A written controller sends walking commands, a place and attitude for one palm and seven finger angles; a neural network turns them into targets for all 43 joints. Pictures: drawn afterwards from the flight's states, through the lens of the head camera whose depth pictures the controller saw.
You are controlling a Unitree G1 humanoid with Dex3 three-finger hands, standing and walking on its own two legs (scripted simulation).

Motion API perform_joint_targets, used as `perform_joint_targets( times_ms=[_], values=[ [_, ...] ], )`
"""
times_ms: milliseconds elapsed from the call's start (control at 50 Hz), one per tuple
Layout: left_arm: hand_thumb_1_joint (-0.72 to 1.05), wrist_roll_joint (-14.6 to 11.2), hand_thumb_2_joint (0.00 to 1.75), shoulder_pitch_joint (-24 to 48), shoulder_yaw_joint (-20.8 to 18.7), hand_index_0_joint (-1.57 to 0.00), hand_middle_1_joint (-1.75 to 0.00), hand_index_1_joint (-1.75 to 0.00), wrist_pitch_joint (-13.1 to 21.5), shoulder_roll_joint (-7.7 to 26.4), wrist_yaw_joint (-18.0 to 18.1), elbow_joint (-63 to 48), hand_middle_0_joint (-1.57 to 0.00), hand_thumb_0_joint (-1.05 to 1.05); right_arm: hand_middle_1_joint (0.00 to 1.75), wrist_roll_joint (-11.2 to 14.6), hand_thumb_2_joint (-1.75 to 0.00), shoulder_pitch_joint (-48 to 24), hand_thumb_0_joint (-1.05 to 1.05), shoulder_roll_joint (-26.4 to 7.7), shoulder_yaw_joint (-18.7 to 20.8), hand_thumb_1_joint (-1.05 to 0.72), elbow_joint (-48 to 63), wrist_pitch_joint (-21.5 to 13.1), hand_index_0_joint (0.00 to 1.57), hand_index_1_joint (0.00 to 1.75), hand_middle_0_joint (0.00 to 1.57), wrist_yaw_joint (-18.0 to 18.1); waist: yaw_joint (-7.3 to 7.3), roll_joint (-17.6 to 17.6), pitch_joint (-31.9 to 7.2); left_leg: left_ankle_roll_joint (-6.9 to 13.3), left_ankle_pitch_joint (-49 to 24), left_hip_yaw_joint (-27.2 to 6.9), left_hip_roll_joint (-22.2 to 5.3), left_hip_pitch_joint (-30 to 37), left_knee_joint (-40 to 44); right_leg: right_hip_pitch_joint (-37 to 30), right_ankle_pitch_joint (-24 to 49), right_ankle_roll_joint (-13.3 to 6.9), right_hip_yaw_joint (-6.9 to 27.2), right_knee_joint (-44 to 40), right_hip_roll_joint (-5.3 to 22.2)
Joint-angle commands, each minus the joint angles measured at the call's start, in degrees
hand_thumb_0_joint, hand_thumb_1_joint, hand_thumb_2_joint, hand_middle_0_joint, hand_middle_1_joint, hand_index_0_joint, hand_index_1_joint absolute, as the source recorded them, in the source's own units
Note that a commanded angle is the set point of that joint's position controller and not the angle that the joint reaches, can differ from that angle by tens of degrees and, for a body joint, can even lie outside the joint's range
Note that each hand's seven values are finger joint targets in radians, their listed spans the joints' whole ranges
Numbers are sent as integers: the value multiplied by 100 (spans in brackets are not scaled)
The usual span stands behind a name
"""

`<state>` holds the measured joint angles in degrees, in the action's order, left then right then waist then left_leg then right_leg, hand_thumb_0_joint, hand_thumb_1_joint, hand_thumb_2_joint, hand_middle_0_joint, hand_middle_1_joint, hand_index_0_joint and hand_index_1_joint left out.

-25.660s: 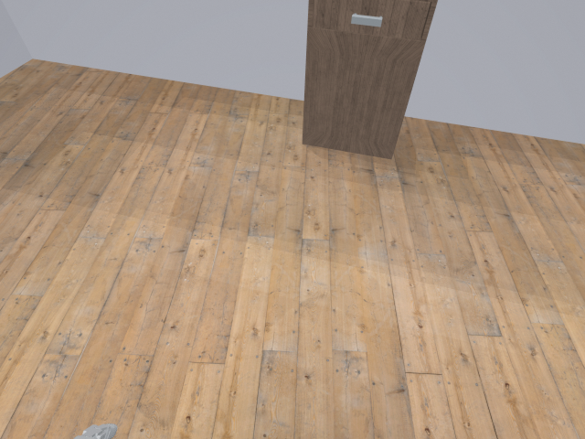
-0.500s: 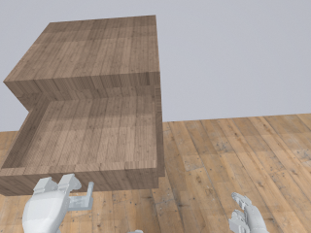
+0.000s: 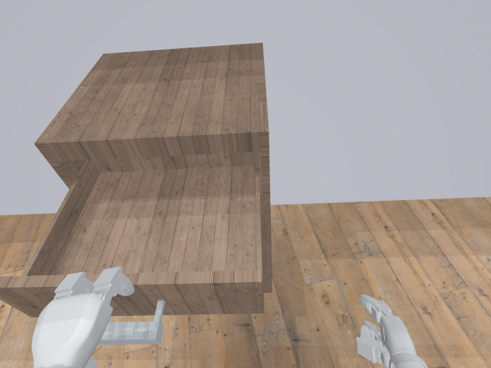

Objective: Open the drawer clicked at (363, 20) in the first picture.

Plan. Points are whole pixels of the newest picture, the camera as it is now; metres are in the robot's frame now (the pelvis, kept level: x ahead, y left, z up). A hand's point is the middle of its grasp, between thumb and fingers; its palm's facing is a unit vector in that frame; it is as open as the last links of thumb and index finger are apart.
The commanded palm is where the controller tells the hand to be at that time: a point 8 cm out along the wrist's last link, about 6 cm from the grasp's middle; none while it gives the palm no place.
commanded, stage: lift the hand off the handle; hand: left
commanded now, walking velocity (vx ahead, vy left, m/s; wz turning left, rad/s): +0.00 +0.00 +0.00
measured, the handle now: (127, 319) +0.20 +0.24 -0.04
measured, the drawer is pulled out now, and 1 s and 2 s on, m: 0.30 0.30 0.30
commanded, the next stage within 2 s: draw the hand back to the body in 0.48 s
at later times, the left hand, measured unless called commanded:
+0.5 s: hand (81, 306) +0.16 +0.23 +0.11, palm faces +0.05 -0.15 -0.99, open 13.9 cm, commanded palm +0.14 +0.23 +0.17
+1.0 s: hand (59, 306) +0.16 +0.26 +0.12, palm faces +0.03 -0.13 -0.99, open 13.8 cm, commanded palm +0.14 +0.25 +0.18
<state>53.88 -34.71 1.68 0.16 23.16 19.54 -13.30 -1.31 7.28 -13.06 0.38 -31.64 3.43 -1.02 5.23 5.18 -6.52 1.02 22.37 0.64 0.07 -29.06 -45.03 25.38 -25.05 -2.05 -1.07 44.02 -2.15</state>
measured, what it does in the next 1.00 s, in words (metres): stands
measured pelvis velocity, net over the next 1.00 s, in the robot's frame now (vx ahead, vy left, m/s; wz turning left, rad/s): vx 0.00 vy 0.01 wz -0.01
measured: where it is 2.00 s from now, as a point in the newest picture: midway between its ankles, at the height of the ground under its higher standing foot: outside the picture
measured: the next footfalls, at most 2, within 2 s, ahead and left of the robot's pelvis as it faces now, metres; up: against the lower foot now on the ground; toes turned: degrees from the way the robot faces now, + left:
none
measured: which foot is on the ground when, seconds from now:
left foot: down 0.00-1.00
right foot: down 0.00-1.00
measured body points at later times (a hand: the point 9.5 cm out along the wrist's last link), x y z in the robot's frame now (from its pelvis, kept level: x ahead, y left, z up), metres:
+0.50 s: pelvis +0.01 +0.01 +0.02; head +0.01 -0.04 +0.47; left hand +0.16 +0.24 +0.16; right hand +0.24 -0.20 -0.06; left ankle +0.00 +0.11 -0.71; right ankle -0.03 -0.10 -0.71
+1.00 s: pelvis +0.00 +0.01 +0.02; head +0.00 -0.03 +0.47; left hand +0.15 +0.26 +0.17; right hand +0.23 -0.19 -0.06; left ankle +0.00 +0.11 -0.71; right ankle -0.03 -0.10 -0.71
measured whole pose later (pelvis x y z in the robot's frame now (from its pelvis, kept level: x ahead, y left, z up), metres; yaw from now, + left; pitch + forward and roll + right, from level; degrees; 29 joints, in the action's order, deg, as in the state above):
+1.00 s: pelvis +0.00 +0.01 +0.02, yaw +0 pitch +1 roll -1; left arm 48.0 -36.1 -4.2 -3.7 28.4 7.3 -27.9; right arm 0.8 7.3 -14.8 -1.2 -30.0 5.7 -1.1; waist 6.7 6.1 -3.2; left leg 1.5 17.3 1.1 0.1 -16.7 -32.8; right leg 12.4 -18.7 -1.3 -0.3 29.9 -2.2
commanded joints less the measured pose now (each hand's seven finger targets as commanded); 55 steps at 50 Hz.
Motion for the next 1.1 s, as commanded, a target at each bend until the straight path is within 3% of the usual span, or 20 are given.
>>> perform_joint_targets(
  times_ms=[0,160,280,320,400,420,440,460,520,600,640,660,700,740,760,780,920,980,1020,1080],
  values=[
    [-50,-11,30,564,-800,-30,-120,-120,112,929,259,-1885,-30,0,30,-5,-90,-766,0,-527,168,-90,1037,-323,20,30,20,40,-97,-146,-705,140,-1535,-118,-80,1365,614,231,1590,-55,129,-1005,164],
    [-50,-192,30,-12,-769,-30,-120,-120,-421,958,-346,-1894,-30,0,30,187,-90,-980,0,-540,67,-90,1171,-146,20,30,20,-43,58,-393,-415,104,-1784,-66,-103,1422,1016,-435,2085,12,170,-1332,201],
    [-50,-313,30,-135,-849,-30,-120,-120,-362,1086,-655,-2481,-30,0,30,157,-90,-883,0,-597,38,-90,1281,-129,20,30,20,-43,134,-325,-428,141,-2127,-46,-109,1766,1125,-601,2316,44,108,-1585,185],
    [-50,-326,30,-32,-895,-30,-120,-120,-336,1078,-646,-2824,-30,0,30,174,-90,-936,0,-606,27,-90,1332,-156,20,30,20,-54,92,-78,-372,102,-2276,-96,-165,1862,1145,-586,2349,5,228,-1620,207],
    [-50,-322,30,-291,-899,-30,-120,-120,-312,1005,-676,-2575,-30,0,30,178,-90,-813,0,-606,63,-90,1299,-122,20,30,20,-118,63,-435,-143,95,-2264,-100,-182,1841,1181,-499,2273,48,115,-1652,193],
    [-50,-341,30,-363,-882,-30,-120,-120,-347,889,-705,-2538,-30,0,30,213,-90,-939,0,-598,61,-90,1300,-138,20,30,20,-133,100,-365,-119,85,-2227,-120,-183,1862,1221,-555,2291,11,194,-1689,167],
    [-50,-292,30,-339,-977,-30,-120,-120,-334,1054,-719,-2469,-30,0,30,183,-90,-789,0,-607,59,-90,1257,-102,20,30,20,-138,148,-440,-258,101,-2198,-73,-161,1865,1231,-604,2227,40,66,-1687,160],
    [-50,-298,30,-109,-856,-30,-120,-120,-337,999,-724,-2565,-30,0,30,199,-90,-902,0,-624,57,-90,1282,-92,20,30,20,-126,66,-429,-103,82,-2101,-86,-170,1834,1276,-556,2162,41,147,-1711,190],
    [-50,-279,30,108,-737,-30,-120,-120,-351,902,-735,-2682,-30,0,30,199,-90,-993,0,-595,51,-90,1307,-153,20,30,20,-107,73,-187,-214,99,-2044,-129,-160,1970,1270,-550,2048,-6,231,-1760,175],
    [-50,-217,30,266,-930,-30,-120,-120,-258,1202,-724,-2693,-30,0,30,135,-90,-909,0,-623,35,-90,1285,-129,20,30,20,-55,111,-386,-299,116,-2123,-94,-142,1991,1287,-676,2236,18,208,-1788,228],
    [-50,-143,30,330,-1115,-30,-120,-120,-290,1361,-710,-2637,-30,0,30,123,-90,-896,0,-591,3,-90,1198,-111,20,30,20,-34,175,-87,-423,104,-2116,-87,-117,2052,1293,-724,2128,-24,218,-1818,194],
    [-50,-207,30,331,-1026,-30,-120,-120,-280,1217,-715,-2625,-30,0,30,155,-90,-955,0,-579,18,-90,1205,-116,20,30,20,-35,106,-145,-211,82,-2118,-103,-142,2013,1320,-675,2124,-25,228,-1816,209],
    [-50,-312,30,103,-979,-30,-120,-120,-265,1121,-745,-2685,-30,0,30,162,-90,-942,0,-605,44,-90,1257,-123,20,30,20,-61,125,-166,-299,98,-2281,-86,-160,2083,1316,-749,2317,4,184,-1822,225],
    [-50,-335,30,21,-1094,-30,-120,-120,-330,1221,-801,-2627,-30,0,30,176,-90,-912,0,-604,23,-90,1223,-99,20,30,20,-73,181,-165,-413,91,-2278,-95,-144,2052,1367,-854,2266,0,117,-1824,182],
    [-50,-403,30,44,-1078,-30,-120,-120,-353,1210,-827,-2594,-30,0,30,206,-90,-1003,0,-611,17,-90,1238,-89,20,30,20,-64,103,-362,-103,75,-2184,-111,-155,1953,1415,-800,2269,22,170,-1871,203],
    [-50,-406,30,39,-1169,-30,-120,-120,-365,1293,-863,-2433,-30,0,30,183,-90,-971,0,-629,38,-90,1193,-56,20,30,20,-44,162,-385,-124,100,-2103,-85,-115,1931,1425,-818,2210,35,135,-1919,175],
    [-50,-560,30,62,-1366,-30,-120,-120,-316,1398,-974,-2670,-30,0,30,231,-90,-1111,0,-660,23,-90,1255,-120,20,30,20,25,125,-166,-152,86,-2050,-116,-124,2073,1446,-860,2221,22,297,-2019,206],
    [-50,-570,30,138,-1390,-30,-120,-120,-193,1471,-1004,-2569,-30,0,30,171,-90,-925,0,-684,65,-90,1188,-89,20,30,20,65,136,-285,-41,111,-1947,-102,-109,2028,1486,-768,1959,57,113,-2063,204],
    [-50,-582,30,183,-1539,-30,-120,-120,-170,1566,-952,-2711,-30,0,30,219,-90,-1074,0,-684,40,-90,1235,-148,20,30,20,82,136,-16,-61,72,-1934,-157,-134,2096,1491,-769,1883,0,269,-2072,192],
    [-50,-580,30,241,-1527,-30,-120,-120,-106,1583,-966,-2553,-30,0,30,175,-90,-906,0,-688,82,-90,1154,-114,20,30,20,96,144,-199,-44,93,-1890,-136,-121,2054,1529,-740,1747,37,67,-2082,190]
  ],
)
